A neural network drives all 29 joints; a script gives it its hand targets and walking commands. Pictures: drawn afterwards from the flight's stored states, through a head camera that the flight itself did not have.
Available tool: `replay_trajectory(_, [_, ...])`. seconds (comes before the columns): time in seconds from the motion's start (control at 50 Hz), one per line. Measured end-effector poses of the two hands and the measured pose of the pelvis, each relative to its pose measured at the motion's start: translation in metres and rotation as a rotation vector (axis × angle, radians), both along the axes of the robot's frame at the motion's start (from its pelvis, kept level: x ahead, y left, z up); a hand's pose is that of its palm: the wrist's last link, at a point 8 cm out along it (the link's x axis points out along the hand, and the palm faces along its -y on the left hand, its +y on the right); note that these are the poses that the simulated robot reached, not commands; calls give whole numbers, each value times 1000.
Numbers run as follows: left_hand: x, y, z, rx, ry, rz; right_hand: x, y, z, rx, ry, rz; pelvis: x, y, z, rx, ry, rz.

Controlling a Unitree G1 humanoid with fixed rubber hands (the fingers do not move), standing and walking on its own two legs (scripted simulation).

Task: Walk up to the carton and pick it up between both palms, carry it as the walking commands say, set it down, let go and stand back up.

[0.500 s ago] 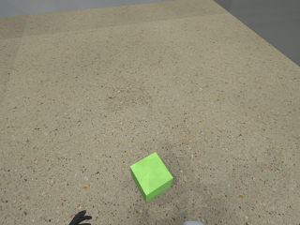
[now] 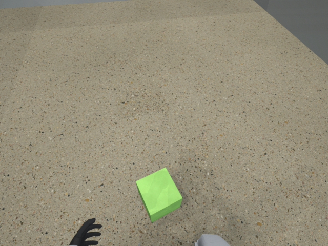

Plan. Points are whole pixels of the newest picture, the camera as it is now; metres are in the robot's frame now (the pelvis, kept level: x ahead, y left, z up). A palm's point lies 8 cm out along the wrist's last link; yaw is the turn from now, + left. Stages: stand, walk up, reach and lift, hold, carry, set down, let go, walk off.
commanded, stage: walk up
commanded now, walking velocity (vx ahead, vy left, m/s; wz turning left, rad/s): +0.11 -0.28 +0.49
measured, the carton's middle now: (158, 194) +0.44 +0.03 -0.68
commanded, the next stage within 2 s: none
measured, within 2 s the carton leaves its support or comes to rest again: neither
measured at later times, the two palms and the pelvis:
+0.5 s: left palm out of the picture +0.05 +0.18 -0.15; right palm (280, 201) +0.22 -0.31 -0.11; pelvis +0.05 -0.07 -0.01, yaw +10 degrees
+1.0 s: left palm out of the picture +0.05 +0.13 -0.12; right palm (318, 230) +0.15 -0.40 -0.13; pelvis +0.04 -0.14 -0.01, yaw +14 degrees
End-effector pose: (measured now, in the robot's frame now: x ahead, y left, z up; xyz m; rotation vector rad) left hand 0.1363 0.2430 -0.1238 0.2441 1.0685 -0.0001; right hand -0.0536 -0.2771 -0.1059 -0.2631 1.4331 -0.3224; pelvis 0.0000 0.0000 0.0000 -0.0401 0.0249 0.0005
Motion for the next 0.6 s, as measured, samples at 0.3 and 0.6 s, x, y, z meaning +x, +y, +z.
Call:
replay_trajectory(0.3, [-62, -63, 8, 90, 88, 225, 193, -61, -26, 93, -254, 212, 34, -77, -4, 51, -2, 116])
replay_trajectory(0.6, [-73, -59, -29, -26, 134, 326, 253, -43, 7, 2, -305, 366, 49, -64, -8, -17, 3, 184])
